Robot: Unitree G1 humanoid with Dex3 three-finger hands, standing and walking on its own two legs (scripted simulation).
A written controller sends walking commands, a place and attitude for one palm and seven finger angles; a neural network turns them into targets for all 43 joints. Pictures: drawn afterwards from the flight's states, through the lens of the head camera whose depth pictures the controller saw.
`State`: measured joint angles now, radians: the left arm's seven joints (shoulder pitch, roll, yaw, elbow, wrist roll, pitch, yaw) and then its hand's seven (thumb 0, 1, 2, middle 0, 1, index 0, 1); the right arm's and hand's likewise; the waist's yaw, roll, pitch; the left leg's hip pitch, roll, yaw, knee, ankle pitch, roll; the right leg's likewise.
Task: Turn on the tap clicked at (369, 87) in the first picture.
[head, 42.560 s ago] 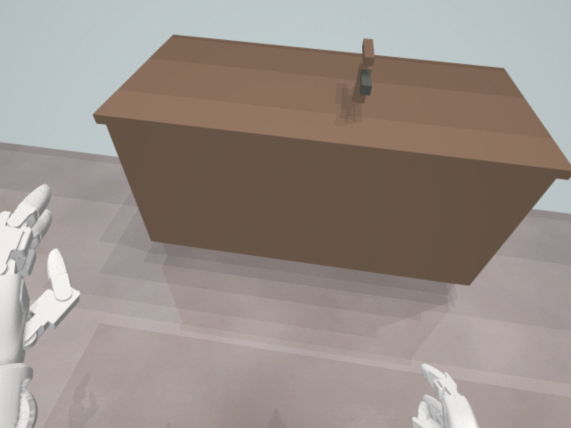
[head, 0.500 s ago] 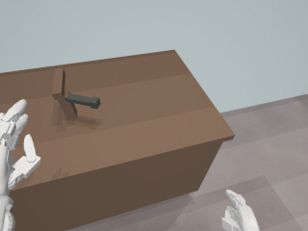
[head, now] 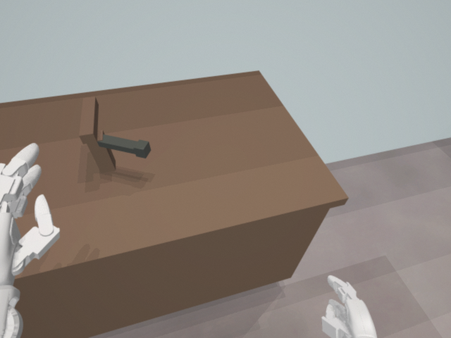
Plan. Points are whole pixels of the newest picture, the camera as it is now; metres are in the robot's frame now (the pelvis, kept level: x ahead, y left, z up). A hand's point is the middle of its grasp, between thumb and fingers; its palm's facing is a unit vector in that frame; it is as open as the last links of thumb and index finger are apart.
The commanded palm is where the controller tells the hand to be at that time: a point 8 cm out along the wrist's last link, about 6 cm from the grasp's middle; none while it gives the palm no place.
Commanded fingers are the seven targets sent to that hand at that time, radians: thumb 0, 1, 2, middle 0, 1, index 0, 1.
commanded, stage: shuffle to correct the standing spot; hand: left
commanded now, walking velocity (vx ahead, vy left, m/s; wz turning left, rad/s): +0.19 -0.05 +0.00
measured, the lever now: (142, 149) +0.49 +0.23 +0.03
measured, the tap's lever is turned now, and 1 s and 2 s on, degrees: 59 59 59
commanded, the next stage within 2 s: come to a stop and stand still in 0.64 s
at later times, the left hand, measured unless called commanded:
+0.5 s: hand (57, 233) +0.21 +0.24 +0.15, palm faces +0.35 -0.86 -0.37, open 7.4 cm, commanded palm +0.16 +0.28 +0.18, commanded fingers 0.00 0.90 0.90 -0.20 -0.30 -0.20 -0.30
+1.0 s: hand (52, 209) +0.24 +0.25 +0.17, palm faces +0.35 -0.87 -0.35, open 7.4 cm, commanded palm +0.17 +0.29 +0.18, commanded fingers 0.00 0.90 0.90 -0.20 -0.30 -0.20 -0.30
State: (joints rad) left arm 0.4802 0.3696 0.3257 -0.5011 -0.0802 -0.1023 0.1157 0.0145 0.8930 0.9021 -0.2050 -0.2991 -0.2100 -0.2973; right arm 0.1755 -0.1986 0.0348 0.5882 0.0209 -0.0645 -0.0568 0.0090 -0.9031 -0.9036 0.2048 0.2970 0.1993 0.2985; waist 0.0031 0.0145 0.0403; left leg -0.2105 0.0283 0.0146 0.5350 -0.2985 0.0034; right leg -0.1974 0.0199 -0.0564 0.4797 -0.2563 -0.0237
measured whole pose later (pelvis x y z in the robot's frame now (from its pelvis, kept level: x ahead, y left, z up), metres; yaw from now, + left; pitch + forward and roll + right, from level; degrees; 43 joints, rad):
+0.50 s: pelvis +0.00 +0.00 +0.00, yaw +0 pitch -2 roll -1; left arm 0.49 0.37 0.32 -0.50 -0.09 -0.10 0.12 0.01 0.89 0.90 -0.21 -0.30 -0.21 -0.30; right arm 0.18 -0.22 0.02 0.59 0.02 -0.06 -0.06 0.01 -0.90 -0.90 0.20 0.30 0.20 0.30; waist -0.01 0.02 0.04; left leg -0.22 0.03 0.01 0.55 -0.30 0.00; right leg -0.19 0.03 -0.06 0.48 -0.26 -0.03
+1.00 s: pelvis +0.00 +0.02 +0.00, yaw -3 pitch -3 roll +1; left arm 0.35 0.36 0.36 -0.41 -0.04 -0.21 0.10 0.01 0.90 0.90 -0.20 -0.30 -0.20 -0.30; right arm 0.21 -0.20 0.01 0.56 0.00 -0.13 0.01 0.01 -0.90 -0.90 0.21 0.30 0.20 0.30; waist 0.01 -0.04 0.08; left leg -0.19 -0.01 0.09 0.54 -0.31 0.04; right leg -0.25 -0.02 -0.02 0.60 -0.29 -0.02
